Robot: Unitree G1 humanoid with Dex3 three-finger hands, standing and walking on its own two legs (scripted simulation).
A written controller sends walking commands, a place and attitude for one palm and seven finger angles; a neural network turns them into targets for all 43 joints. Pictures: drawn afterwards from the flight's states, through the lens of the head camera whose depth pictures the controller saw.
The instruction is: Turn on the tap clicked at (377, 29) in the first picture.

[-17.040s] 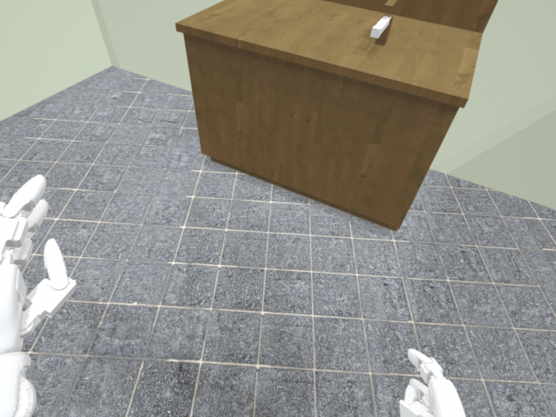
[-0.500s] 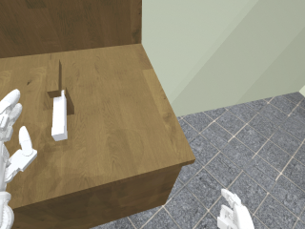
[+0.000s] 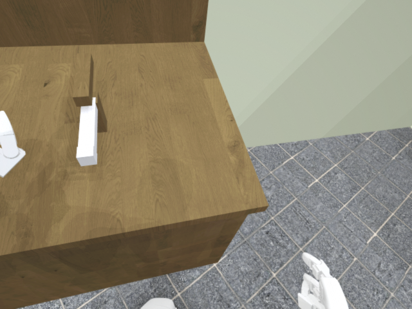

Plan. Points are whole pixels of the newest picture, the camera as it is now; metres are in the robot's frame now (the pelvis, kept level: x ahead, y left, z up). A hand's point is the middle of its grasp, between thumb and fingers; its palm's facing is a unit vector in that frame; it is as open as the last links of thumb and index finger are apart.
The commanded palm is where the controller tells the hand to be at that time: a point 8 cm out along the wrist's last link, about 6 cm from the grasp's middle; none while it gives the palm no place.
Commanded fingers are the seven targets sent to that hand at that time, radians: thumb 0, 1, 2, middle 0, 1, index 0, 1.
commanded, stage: come to a stop and stand still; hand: left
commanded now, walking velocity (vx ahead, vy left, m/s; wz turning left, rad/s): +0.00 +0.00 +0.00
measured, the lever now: (87, 155) +0.33 +0.28 +0.07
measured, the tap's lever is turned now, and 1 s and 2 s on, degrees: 0 0 0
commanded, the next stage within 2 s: look again from close up in 0.76 s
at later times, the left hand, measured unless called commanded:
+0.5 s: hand (48, 172) +0.23 +0.26 +0.17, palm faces +0.41 -0.84 -0.36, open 7.4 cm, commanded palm +0.17 +0.29 +0.18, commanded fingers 0.00 0.90 0.90 -0.20 -0.30 -0.20 -0.30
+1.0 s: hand (44, 175) +0.24 +0.27 +0.16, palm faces +0.37 -0.85 -0.37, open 7.4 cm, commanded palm +0.18 +0.30 +0.18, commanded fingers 0.00 0.90 0.90 -0.20 -0.30 -0.20 -0.30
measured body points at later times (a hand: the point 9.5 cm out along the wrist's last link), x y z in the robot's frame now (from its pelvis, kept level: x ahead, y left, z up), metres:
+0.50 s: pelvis +0.01 +0.01 +0.00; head +0.04 +0.03 +0.45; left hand +0.21 +0.30 +0.19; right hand +0.18 -0.22 -0.08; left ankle +0.05 +0.09 -0.74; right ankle -0.01 -0.14 -0.74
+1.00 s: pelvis +0.01 +0.02 +0.00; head +0.04 +0.05 +0.45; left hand +0.21 +0.32 +0.18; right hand +0.19 -0.20 -0.07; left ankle +0.05 +0.09 -0.74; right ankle -0.01 -0.14 -0.74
